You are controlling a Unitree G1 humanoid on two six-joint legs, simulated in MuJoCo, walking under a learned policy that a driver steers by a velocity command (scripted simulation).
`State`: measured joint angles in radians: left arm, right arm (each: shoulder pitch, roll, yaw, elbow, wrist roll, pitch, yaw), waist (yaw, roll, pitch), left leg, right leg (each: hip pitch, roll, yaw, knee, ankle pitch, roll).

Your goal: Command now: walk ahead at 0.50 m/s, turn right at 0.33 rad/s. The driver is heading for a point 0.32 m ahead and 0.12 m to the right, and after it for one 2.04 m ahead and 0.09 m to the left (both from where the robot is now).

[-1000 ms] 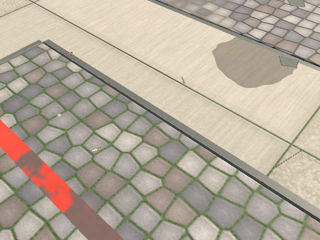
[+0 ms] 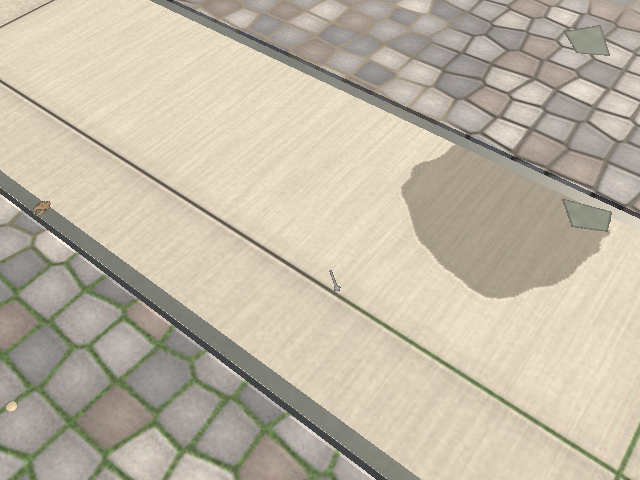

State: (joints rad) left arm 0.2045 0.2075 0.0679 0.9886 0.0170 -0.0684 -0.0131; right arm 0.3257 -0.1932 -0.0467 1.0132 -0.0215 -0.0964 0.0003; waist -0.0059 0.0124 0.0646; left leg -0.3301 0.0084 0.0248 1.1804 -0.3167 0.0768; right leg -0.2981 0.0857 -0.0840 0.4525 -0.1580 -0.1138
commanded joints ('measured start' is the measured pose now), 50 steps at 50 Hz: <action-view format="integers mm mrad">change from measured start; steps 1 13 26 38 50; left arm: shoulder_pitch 93 306 202 91 -18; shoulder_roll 58 130 123 81 139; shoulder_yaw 4 19 41 -20 -6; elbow -2 -15 -149 -171 -212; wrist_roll -10 -7 16 10 4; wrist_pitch -20 -6 92 122 68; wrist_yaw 10 20 9 23 70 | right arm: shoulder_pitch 27 -394 -184 -98 -32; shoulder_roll -51 -71 -109 -184 -100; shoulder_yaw -15 0 3 -10 -32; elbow -75 -270 -284 -209 -233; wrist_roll -21 -3 0 -1 1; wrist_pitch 11 39 47 69 135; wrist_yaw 8 14 -36 9 9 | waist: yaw -26 80 40 29 -2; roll -28 -85 132 141 -150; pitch -49 -5 -135 -106 -80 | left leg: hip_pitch -202 -302 129 -20 -143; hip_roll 76 15 277 202 -6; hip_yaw -55 -5 -178 -156 8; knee -45 -493 -867 -907 -290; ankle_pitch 47 294 601 168 -145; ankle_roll -33 -107 120 119 -78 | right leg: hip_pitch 171 241 -209 109 192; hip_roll -273 -196 -76 -41 -348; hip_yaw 371 321 130 43 121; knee -254 -169 807 110 -102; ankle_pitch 216 531 -296 -167 370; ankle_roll -151 -94 121 92 -86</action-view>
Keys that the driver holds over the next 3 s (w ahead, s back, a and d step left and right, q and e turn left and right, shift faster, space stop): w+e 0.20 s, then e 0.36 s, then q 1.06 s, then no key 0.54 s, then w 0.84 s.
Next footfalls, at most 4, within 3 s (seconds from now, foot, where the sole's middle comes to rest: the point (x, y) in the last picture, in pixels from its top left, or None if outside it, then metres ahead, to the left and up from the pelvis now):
0.40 left None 0.40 0.09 -0.77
0.82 right None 0.27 -0.09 -0.77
1.14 left None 0.29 0.13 -0.77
1.72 right None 0.31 -0.05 -0.77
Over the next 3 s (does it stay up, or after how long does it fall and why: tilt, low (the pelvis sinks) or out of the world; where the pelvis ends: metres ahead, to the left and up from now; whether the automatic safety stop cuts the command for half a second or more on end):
stays up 0.54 0.10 -0.02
